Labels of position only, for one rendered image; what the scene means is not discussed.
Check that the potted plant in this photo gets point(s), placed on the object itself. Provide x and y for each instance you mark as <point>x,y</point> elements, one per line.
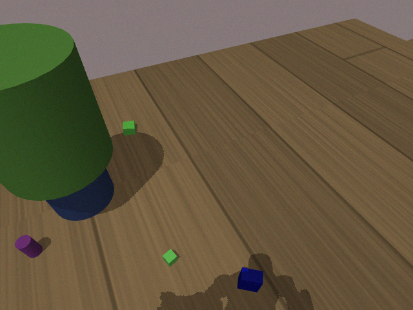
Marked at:
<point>54,143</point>

